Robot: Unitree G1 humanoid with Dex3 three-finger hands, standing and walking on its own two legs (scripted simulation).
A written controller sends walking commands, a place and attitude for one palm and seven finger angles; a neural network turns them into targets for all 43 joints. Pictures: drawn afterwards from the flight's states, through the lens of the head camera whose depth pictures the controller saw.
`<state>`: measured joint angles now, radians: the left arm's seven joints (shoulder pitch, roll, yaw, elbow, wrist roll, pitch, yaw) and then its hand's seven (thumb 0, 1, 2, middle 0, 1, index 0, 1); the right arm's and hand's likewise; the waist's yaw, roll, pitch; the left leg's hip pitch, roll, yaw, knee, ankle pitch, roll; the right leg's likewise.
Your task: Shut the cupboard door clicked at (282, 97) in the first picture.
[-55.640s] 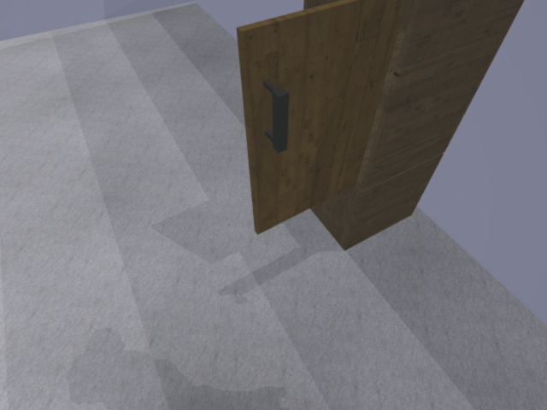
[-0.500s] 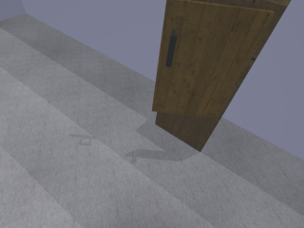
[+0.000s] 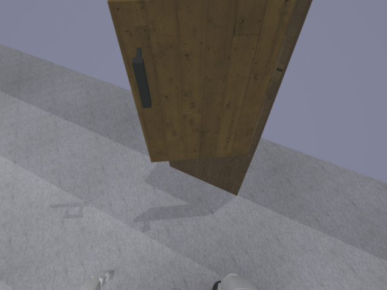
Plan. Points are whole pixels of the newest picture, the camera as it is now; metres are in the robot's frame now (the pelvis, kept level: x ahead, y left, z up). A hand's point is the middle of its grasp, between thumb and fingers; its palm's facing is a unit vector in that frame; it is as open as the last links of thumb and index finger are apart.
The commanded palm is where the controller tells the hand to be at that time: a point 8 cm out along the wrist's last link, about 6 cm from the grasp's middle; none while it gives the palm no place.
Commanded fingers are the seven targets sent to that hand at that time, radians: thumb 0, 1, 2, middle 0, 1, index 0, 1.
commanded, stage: take the last steps up to it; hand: left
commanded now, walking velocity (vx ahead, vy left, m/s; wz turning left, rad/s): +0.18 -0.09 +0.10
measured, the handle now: (143, 78) +0.57 +0.13 +0.10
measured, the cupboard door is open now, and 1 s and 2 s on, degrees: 32 32 32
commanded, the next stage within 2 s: come to a stop and stand still in 0.06 s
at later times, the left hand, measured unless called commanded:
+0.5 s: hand out of the picture +0.11 +0.14 -0.16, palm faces +0.10 -0.98 -0.19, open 7.3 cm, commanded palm none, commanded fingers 0.00 0.90 0.90 -0.20 -0.30 -0.20 -0.30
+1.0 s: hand out of the picture +0.14 +0.23 -0.15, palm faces +0.02 -0.98 -0.20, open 7.4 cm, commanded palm none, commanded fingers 0.00 0.90 0.90 -0.20 -0.30 -0.20 -0.30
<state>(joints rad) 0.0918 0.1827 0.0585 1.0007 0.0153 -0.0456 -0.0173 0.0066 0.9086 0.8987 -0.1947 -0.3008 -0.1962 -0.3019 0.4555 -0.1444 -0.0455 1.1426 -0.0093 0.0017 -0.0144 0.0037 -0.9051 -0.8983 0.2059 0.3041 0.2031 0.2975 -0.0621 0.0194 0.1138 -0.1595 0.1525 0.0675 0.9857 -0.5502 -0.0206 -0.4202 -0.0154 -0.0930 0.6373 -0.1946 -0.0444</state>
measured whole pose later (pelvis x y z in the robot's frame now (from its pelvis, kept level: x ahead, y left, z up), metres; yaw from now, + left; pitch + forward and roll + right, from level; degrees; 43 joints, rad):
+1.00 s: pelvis +0.06 +0.04 +0.01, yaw +0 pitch -3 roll -2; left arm 0.24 0.21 0.01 0.90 0.02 0.03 0.04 0.01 0.91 0.90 -0.20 -0.30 -0.20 -0.30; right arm 0.25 -0.17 0.00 0.93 -0.02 0.01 -0.01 0.00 -0.91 -0.90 0.20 0.30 0.20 0.30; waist 0.00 -0.02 0.02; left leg -0.27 -0.05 0.05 0.56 -0.24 0.10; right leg -0.23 -0.03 -0.04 0.53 -0.28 0.00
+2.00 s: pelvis -0.02 +0.15 +0.01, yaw +1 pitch -2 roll -4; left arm 0.31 0.17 0.06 1.01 0.00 0.02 0.07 0.00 0.91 0.90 -0.20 -0.30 -0.20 -0.30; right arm 0.33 -0.10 -0.02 1.08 0.01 0.02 -0.03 0.00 -0.90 -0.90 0.21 0.30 0.20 0.30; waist -0.02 0.00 0.04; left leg -0.29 -0.13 0.05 0.57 -0.30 -0.06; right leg -0.14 -0.03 -0.05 0.41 -0.23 0.00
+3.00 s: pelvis -0.03 +0.22 +0.02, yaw +4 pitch -1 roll +0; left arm 0.20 0.17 0.01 0.97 0.00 0.01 0.02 0.00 0.93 0.90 -0.20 -0.30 -0.20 -0.30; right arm 0.29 -0.15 0.00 1.06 -0.02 0.01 -0.01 0.00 -0.91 -0.90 0.20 0.30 0.20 0.30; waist 0.00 -0.02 0.03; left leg -0.20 0.01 0.01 0.46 -0.24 0.00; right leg -0.21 -0.04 -0.04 0.45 -0.23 0.02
